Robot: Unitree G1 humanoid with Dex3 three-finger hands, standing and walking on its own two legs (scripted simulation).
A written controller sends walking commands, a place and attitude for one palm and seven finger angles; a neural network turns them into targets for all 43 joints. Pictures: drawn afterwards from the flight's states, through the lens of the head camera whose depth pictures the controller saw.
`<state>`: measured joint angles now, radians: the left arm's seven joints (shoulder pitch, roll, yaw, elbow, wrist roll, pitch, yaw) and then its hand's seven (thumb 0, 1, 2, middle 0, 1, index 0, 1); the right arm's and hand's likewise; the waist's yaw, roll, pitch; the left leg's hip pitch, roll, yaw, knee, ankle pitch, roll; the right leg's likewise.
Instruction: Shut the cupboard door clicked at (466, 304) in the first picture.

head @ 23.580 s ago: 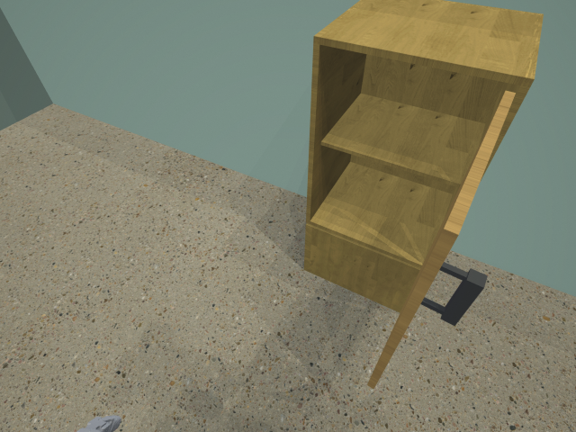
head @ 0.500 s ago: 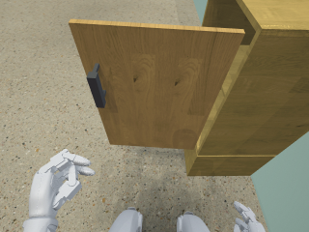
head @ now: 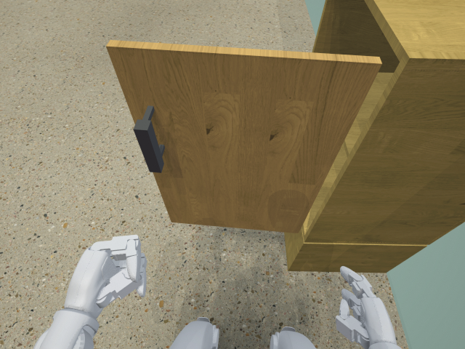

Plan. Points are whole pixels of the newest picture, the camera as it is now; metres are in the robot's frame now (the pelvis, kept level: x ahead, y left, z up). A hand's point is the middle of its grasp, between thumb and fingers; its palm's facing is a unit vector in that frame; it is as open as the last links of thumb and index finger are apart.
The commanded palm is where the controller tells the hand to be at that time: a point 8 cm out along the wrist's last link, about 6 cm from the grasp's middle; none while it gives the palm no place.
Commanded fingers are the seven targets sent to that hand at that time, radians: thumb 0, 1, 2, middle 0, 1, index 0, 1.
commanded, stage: raise the hand and make a fist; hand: left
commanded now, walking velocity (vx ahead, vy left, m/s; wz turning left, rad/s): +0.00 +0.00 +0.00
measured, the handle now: (153, 139) +0.46 +0.20 +0.07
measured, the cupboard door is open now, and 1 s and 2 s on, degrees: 86 86 86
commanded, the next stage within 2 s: bring the fist close to the handle in 0.48 s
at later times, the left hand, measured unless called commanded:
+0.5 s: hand (120, 260) +0.23 +0.18 +0.08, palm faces +0.08 -1.00 -0.06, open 3.1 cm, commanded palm +0.20 +0.22 +0.07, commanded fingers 0.00 0.90 0.90 -1.30 -1.50 -1.30 -1.50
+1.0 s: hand (149, 233) +0.28 +0.16 +0.06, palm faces -0.07 -1.00 -0.02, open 3.1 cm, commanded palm +0.27 +0.22 +0.07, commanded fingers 0.00 0.90 0.90 -1.30 -1.50 -1.30 -1.50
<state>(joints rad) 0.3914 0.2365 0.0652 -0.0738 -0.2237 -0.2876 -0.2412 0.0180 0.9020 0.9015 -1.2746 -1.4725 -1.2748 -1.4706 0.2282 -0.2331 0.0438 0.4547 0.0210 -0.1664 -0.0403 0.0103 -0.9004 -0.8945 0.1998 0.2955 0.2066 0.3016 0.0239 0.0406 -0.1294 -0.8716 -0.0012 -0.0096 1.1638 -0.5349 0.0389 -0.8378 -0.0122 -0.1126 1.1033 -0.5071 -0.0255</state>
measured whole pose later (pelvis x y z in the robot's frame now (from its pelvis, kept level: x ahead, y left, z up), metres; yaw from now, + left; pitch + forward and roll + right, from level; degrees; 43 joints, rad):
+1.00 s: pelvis +0.00 -0.01 +0.01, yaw -1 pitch +14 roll -2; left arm 0.14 0.24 0.12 0.12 -0.26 -0.25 -0.23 0.02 0.90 0.90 -1.30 -1.50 -1.30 -1.50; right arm 0.27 -0.25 0.03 0.52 0.02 -0.17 -0.06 0.01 -0.90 -0.89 0.20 0.30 0.21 0.30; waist -0.01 0.04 -0.12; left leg -0.83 0.01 0.01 1.10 -0.50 0.03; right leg -0.81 0.00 -0.09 1.05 -0.48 -0.03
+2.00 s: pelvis -0.01 -0.01 +0.01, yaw -1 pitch +14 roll -1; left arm -0.27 0.26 0.24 0.59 -0.22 -0.41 -0.20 0.02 0.90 0.90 -1.30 -1.50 -1.30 -1.50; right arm 0.29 -0.27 0.01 0.60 0.03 -0.10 -0.04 0.01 -0.90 -0.89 0.20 0.30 0.20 0.30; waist -0.03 0.02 -0.11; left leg -0.83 0.01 0.02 1.05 -0.46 0.02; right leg -0.83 0.00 -0.08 1.03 -0.44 -0.04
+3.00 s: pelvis -0.01 +0.01 +0.00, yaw -2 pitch +20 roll -3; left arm -0.83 0.45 0.25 1.08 -0.17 -0.39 -0.41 0.02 0.90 0.90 -1.30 -1.50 -1.31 -1.50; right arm 0.35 -0.29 0.02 0.66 0.03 -0.06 -0.03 0.01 -0.90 -0.89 0.20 0.30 0.20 0.30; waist -0.13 0.04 -0.11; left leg -1.02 0.01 0.01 1.15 -0.49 0.05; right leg -1.00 0.00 -0.09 1.08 -0.44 -0.02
